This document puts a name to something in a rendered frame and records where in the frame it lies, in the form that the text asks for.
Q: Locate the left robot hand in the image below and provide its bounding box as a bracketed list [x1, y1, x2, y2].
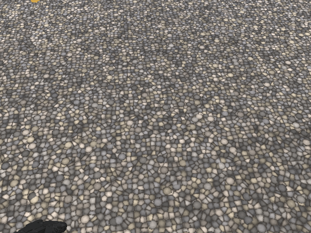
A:
[14, 219, 67, 233]

